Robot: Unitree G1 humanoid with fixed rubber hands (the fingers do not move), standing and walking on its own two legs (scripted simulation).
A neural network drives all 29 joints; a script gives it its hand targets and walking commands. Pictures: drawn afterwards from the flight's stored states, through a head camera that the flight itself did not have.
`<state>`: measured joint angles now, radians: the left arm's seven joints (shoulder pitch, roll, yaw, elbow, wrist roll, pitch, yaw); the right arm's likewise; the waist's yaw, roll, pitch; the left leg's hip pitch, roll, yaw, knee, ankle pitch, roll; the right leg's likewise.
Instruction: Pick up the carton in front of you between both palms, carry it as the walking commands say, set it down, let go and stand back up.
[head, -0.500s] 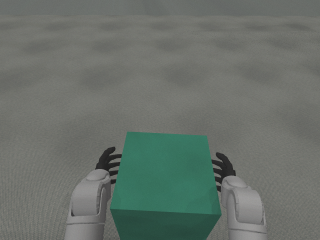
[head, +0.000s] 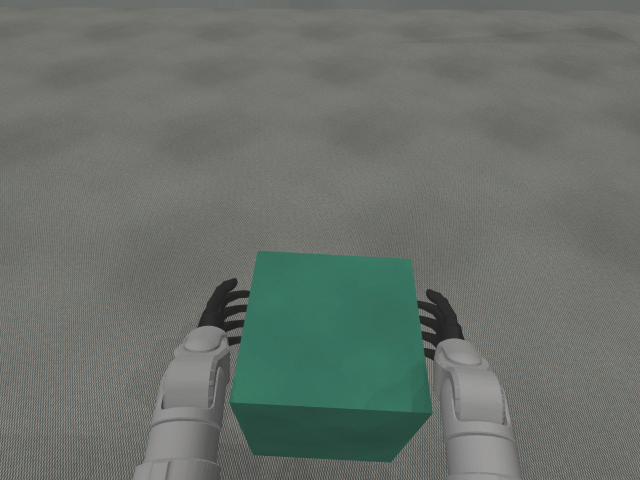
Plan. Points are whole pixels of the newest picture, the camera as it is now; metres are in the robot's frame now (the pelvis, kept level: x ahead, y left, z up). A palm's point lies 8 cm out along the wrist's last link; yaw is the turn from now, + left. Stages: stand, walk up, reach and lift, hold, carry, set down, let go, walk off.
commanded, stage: carry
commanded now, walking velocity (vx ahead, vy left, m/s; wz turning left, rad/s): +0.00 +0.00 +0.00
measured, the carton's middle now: (327, 362) +0.30 +0.00 -0.04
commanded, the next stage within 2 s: hold in 0.32 s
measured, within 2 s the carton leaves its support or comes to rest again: neither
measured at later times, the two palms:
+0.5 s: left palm (225, 344) +0.28 +0.13 +0.04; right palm (465, 365) +0.27 -0.17 +0.04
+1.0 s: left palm (220, 332) +0.29 +0.14 +0.05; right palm (466, 372) +0.25 -0.16 +0.05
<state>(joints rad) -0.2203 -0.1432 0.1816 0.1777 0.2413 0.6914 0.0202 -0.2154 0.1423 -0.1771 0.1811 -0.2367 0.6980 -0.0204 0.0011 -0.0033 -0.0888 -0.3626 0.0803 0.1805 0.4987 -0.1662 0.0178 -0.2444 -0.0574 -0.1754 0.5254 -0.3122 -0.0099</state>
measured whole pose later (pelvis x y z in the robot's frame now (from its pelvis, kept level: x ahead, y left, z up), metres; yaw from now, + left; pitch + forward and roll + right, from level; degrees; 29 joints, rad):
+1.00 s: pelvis -0.02 +0.03 +0.01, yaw -8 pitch -9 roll +0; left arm -0.28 -0.16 0.23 0.26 0.30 0.73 0.00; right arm -0.29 0.16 -0.25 0.32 -0.29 0.69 0.02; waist 0.01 -0.03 0.04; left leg -0.10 -0.02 0.00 0.40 -0.14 0.02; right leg -0.04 0.01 0.08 0.42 -0.23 0.01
